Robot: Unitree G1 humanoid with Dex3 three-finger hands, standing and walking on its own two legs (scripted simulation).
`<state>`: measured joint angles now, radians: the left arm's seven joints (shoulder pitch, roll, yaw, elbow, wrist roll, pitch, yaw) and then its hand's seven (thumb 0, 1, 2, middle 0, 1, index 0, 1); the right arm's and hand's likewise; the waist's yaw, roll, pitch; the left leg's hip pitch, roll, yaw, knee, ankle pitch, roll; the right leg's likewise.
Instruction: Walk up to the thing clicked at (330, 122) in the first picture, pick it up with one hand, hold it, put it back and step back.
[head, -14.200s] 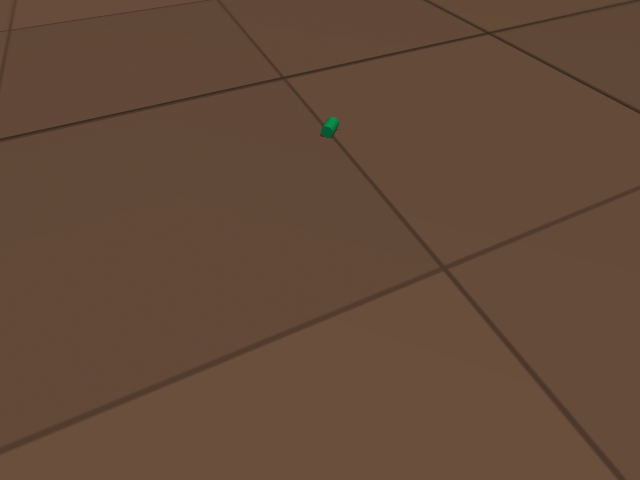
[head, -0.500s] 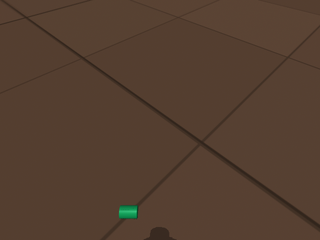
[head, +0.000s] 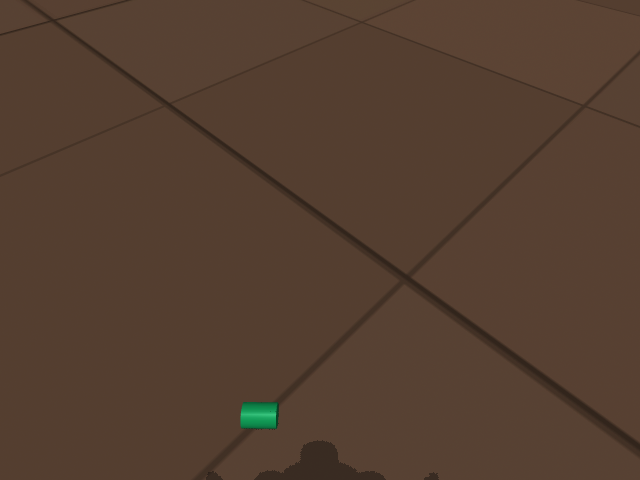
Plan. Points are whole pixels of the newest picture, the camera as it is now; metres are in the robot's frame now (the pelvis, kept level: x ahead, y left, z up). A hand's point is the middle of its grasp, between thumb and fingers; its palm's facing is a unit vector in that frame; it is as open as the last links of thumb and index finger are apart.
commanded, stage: rise first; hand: left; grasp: from above
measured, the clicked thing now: (260, 415) +0.40 +0.19 -0.75
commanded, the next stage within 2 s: none
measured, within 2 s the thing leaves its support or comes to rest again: neither
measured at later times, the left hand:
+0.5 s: hand out of the picture +0.12 +0.25 -0.21, palm faces -0.12 -0.90 -0.41, open 13.2 cm
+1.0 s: hand out of the picture +0.15 +0.27 -0.32, palm faces -0.38 -0.71 -0.59, open 13.8 cm
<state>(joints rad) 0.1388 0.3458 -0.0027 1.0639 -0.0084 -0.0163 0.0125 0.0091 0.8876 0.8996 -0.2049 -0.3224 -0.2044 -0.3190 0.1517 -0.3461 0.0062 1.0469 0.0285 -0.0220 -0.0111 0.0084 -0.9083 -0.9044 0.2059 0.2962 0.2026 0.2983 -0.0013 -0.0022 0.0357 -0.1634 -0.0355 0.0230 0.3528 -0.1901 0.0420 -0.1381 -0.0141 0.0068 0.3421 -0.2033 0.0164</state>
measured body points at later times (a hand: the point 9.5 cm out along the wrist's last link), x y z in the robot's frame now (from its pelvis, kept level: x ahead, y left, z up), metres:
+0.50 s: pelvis -0.02 -0.01 -0.07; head +0.06 +0.01 +0.37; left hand +0.13 +0.30 -0.19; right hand +0.12 -0.27 -0.16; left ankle +0.00 +0.09 -0.75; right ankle -0.01 -0.13 -0.75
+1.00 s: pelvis -0.05 -0.01 -0.18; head +0.09 +0.00 +0.25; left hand +0.17 +0.30 -0.29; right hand +0.15 -0.27 -0.27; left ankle +0.00 +0.09 -0.75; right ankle -0.01 -0.13 -0.75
